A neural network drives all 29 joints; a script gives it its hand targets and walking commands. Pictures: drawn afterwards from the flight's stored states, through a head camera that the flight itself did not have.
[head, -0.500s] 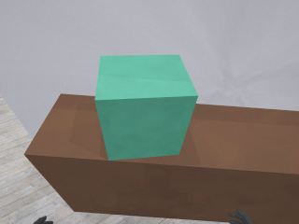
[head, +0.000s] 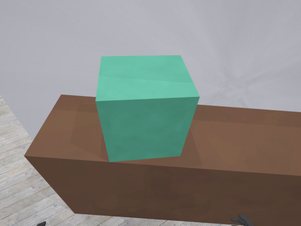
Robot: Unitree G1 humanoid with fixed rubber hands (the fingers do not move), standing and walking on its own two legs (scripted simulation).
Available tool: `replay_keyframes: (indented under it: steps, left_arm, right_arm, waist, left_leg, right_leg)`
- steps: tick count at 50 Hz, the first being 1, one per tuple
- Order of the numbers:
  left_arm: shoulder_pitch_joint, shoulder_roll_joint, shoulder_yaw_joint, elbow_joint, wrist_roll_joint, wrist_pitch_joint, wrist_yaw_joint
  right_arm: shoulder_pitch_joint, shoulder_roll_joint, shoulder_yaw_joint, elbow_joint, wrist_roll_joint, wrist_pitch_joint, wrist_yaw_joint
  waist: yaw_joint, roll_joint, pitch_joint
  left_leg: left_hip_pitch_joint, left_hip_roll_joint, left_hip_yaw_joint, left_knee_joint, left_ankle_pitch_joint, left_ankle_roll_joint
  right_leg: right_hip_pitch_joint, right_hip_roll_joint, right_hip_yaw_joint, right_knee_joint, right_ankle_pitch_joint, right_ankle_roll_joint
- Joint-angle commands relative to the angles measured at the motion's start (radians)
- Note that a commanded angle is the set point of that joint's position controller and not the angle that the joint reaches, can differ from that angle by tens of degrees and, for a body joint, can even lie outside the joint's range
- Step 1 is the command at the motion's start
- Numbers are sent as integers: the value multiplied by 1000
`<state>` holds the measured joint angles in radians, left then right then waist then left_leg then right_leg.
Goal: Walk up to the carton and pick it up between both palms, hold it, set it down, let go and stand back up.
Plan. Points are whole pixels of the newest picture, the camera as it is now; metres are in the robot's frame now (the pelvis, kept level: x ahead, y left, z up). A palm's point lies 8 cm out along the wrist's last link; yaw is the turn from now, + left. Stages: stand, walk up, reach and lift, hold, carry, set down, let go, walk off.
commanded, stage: stand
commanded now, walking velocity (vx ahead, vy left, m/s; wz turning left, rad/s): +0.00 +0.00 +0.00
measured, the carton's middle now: (143, 110) +0.45 +0.04 +0.05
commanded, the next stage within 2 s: none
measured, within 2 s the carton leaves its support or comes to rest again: neither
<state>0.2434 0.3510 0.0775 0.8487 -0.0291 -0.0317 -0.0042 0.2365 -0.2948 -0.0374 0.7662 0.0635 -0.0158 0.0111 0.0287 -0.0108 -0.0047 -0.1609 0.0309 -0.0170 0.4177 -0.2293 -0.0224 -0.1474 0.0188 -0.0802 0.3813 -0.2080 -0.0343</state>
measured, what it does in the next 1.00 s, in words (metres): stands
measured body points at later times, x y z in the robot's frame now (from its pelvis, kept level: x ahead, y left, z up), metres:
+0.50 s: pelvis +0.00 +0.00 +0.00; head -0.01 +0.01 +0.45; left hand +0.08 +0.31 -0.12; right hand +0.12 -0.28 -0.10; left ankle +0.00 +0.13 -0.74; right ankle +0.00 -0.10 -0.74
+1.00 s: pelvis +0.00 +0.00 +0.00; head +0.00 +0.01 +0.45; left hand +0.08 +0.31 -0.12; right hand +0.12 -0.28 -0.10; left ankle +0.00 +0.13 -0.74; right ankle +0.00 -0.10 -0.74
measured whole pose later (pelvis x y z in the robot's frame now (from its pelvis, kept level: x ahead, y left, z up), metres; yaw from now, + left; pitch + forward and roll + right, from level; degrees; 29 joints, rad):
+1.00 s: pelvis +0.00 +0.00 +0.00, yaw +0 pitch -1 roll -1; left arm 0.24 0.35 0.08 0.89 -0.03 -0.03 -0.01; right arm 0.24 -0.29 -0.04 0.80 0.06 -0.02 0.01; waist 0.03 -0.01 0.00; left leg -0.16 0.03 -0.02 0.42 -0.23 -0.02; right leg -0.14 0.02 -0.08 0.37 -0.21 -0.03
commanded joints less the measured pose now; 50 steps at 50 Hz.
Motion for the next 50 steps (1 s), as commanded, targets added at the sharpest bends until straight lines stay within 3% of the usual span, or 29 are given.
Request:
replay_keyframes:
  steps: [1, 50]
  left_arm:
    - [-59, 208, 14, -7, 57, -29, 6]
    - [-74, 207, 10, 43, 50, -27, 4]
  right_arm:
    - [-65, -234, -48, 0, -100, -22, -23]
    - [-78, -240, -44, 36, -94, -24, -27]
  waist:
    - [-21, 77, 51]
    - [-22, 106, 70]
  left_leg:
    - [-32, 85, -73, -70, 104, 58]
    - [-31, 94, -82, -102, 108, 52]
  right_leg:
    - [8, -160, 181, -87, 128, -17]
    - [16, -160, 183, -94, 135, -20]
